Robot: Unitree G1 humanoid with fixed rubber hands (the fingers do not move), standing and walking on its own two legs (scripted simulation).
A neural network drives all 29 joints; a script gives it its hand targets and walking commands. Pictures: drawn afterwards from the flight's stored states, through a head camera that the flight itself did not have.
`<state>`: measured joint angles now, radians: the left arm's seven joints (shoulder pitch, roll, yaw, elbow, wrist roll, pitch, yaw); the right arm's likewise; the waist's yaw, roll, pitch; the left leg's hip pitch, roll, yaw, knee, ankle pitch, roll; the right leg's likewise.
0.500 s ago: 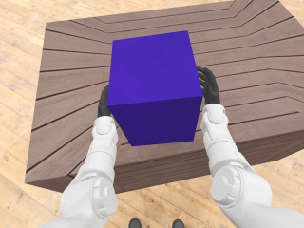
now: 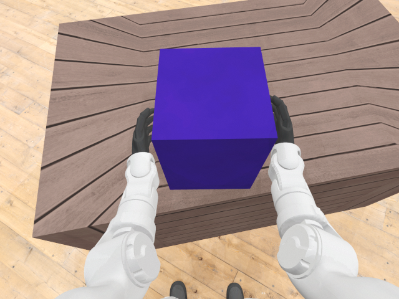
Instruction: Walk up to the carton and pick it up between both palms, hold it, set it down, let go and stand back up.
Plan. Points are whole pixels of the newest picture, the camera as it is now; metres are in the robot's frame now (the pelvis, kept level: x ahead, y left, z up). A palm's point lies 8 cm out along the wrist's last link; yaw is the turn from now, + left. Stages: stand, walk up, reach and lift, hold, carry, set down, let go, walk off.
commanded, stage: set down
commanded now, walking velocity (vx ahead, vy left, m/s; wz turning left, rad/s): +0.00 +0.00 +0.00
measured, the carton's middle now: (210, 126) +0.46 +0.00 -0.01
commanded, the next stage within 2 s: none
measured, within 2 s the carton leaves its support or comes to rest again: neither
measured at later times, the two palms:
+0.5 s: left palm (141, 144) +0.41 +0.14 +0.00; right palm (279, 133) +0.41 -0.15 +0.02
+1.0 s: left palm (132, 138) +0.42 +0.16 +0.01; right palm (283, 126) +0.43 -0.15 +0.03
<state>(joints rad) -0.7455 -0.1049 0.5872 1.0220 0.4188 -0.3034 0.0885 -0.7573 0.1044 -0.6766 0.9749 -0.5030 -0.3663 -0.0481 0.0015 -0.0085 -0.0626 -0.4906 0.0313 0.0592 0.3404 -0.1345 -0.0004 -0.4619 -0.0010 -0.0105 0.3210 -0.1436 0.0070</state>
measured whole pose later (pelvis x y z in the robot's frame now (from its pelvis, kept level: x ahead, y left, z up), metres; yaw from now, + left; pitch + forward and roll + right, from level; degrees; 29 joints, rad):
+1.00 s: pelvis -0.01 +0.00 -0.02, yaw -2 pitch +24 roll -1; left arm -0.92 0.10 0.20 1.35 -0.03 -0.30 0.17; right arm -0.92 -0.14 -0.13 1.27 0.08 -0.26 -0.08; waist 0.04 0.01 -0.25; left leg -0.77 0.06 0.07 0.59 -0.23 0.00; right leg -0.74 0.02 0.01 0.54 -0.21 0.01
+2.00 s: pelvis -0.03 +0.00 -0.01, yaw +1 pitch +14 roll -1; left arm -0.88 0.21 0.06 0.89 -0.15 0.13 0.08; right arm -0.93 -0.31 0.03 1.05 0.27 -0.02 -0.05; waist 0.01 -0.01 -0.13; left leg -0.55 0.04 0.03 0.46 -0.15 -0.01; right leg -0.50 0.01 -0.04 0.41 -0.15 0.00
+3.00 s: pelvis -0.02 -0.01 +0.00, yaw +3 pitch +4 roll -1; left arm -0.12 0.19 -0.06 0.66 -0.17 -0.28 0.11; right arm -0.16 -0.16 0.03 0.72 0.19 -0.32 -0.02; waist 0.01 -0.02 -0.02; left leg -0.35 0.03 0.01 0.48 -0.21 -0.02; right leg -0.30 0.00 -0.05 0.46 -0.23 -0.01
